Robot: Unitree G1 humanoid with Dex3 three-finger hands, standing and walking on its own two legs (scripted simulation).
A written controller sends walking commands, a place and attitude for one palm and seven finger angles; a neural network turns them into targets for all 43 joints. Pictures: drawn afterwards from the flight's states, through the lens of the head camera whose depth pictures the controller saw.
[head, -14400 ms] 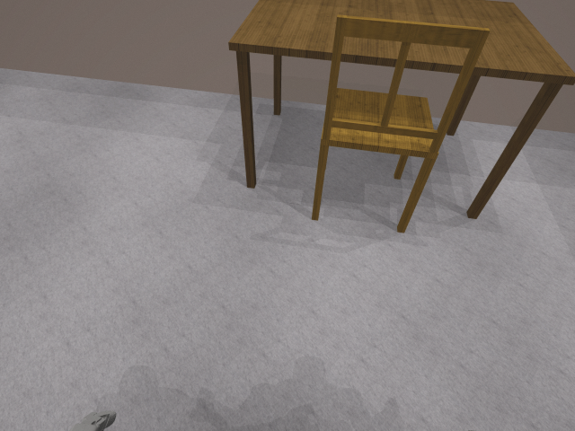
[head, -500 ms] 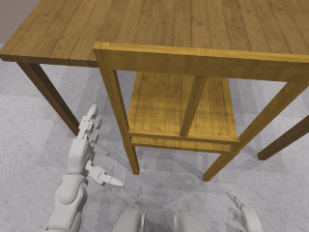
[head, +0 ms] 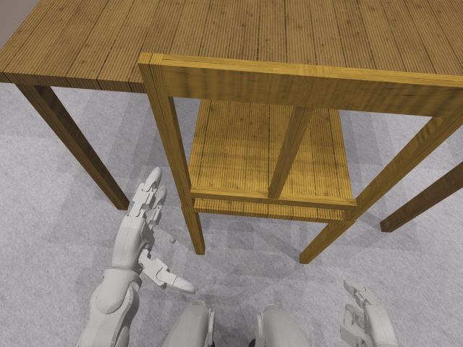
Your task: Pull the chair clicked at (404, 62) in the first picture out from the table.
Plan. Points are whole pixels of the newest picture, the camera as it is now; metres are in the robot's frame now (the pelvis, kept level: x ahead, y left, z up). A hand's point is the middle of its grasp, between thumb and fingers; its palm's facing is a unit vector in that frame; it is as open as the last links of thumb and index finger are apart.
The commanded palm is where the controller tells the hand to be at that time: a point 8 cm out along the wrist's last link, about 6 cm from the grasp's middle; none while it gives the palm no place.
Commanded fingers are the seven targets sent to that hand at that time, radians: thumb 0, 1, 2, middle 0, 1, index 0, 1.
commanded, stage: aim the fingers beside a spindle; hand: left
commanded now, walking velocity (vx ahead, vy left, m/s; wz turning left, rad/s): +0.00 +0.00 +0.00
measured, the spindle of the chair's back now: (285, 160) +0.43 -0.08 +0.03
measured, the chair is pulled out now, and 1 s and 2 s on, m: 0.00 0.00 0.00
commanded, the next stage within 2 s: none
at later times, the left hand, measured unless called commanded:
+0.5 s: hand (157, 218) +0.31 +0.13 +0.04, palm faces -0.03 -1.00 -0.06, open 17.0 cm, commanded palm +0.28 +0.17 +0.01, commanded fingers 0.00 -0.50 0.30 -0.06 -0.08 -0.06 -0.08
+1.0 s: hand (185, 244) +0.28 +0.09 +0.00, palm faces -0.16 -0.99 +0.03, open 16.9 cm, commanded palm +0.29 +0.18 +0.03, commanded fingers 0.00 -0.50 0.30 -0.06 -0.08 -0.06 -0.08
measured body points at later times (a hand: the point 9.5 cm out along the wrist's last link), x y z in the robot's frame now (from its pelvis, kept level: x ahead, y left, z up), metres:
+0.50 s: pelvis +0.00 +0.00 +0.00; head +0.09 +0.00 +0.44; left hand +0.31 +0.19 +0.04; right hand +0.17 -0.23 -0.10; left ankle +0.02 +0.09 -0.63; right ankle +0.01 -0.10 -0.63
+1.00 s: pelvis +0.00 +0.00 +0.00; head +0.11 +0.00 +0.44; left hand +0.29 +0.14 +0.00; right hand +0.17 -0.24 -0.09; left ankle +0.02 +0.09 -0.63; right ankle +0.01 -0.10 -0.63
